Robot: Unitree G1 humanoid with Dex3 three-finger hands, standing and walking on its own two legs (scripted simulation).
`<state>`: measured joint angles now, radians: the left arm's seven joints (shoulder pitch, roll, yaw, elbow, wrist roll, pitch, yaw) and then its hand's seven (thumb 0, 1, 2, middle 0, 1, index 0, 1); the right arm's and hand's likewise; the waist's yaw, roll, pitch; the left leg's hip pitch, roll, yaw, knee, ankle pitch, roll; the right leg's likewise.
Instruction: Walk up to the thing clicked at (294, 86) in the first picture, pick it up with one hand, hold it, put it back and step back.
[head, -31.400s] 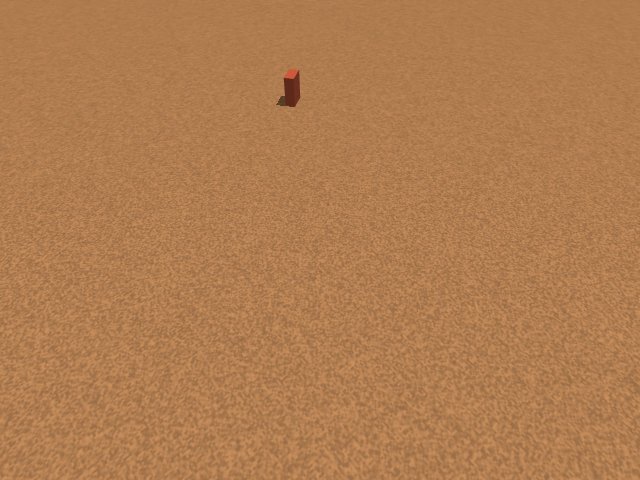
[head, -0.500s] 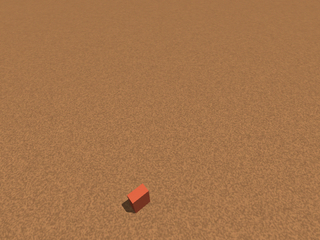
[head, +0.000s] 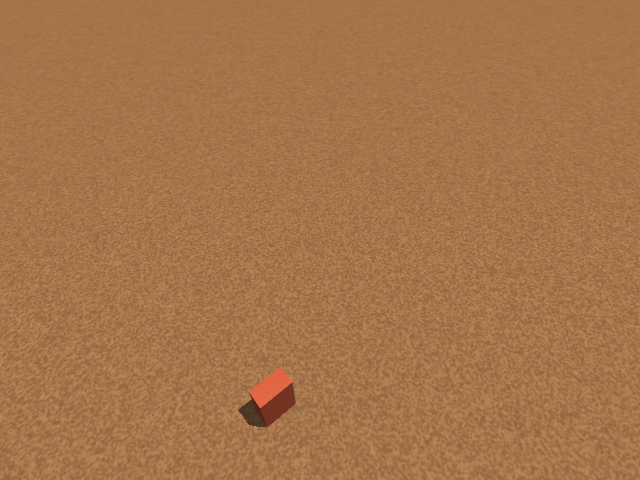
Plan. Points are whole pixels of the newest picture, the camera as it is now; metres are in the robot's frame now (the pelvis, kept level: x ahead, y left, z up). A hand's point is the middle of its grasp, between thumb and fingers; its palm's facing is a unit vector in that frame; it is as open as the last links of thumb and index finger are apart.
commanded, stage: stand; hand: left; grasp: from the side
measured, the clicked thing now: (273, 398) +0.45 +0.16 -0.70
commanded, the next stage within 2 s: step back in 0.26 s
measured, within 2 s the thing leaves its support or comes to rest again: neither
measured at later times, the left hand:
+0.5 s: hand out of the picture +0.08 +0.30 -0.17, palm faces -0.02 -0.92 -0.39, open 7.4 cm
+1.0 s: hand out of the picture -0.02 +0.31 -0.18, palm faces -0.09 -0.92 -0.39, open 7.4 cm
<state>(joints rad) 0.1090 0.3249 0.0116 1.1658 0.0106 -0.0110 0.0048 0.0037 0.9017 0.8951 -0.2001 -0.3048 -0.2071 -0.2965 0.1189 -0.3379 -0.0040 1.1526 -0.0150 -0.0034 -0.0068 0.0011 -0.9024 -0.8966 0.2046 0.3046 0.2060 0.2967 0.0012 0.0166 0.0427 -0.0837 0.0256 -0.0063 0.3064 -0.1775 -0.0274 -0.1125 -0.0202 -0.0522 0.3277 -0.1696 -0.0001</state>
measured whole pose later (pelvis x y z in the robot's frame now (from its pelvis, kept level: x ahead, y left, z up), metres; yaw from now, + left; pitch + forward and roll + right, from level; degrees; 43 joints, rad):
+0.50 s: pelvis -0.04 +0.03 -0.02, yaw +0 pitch -1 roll +0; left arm 0.05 0.38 0.06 0.98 0.02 0.04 0.01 0.00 0.90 0.89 -0.20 -0.31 -0.21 -0.30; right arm 0.11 -0.40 -0.05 0.98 0.00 0.05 0.01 0.00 -0.90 -0.90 0.20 0.30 0.21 0.30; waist -0.02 -0.01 0.15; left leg -0.31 -0.03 -0.03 0.77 -0.41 0.04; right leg -0.31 -0.06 -0.03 0.55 -0.22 0.02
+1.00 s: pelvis -0.14 +0.05 -0.03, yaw -5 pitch -2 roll -2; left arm 0.14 0.36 0.08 0.89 0.02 0.04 0.00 0.00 0.90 0.90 -0.20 -0.30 -0.21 -0.30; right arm 0.10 -0.38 -0.04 0.86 -0.01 0.04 -0.01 0.00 -0.90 -0.90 0.21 0.31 0.21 0.30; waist -0.01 0.05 0.19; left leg -0.41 0.03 0.03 0.71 -0.27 0.03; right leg -0.24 0.05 0.04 0.65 -0.38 -0.01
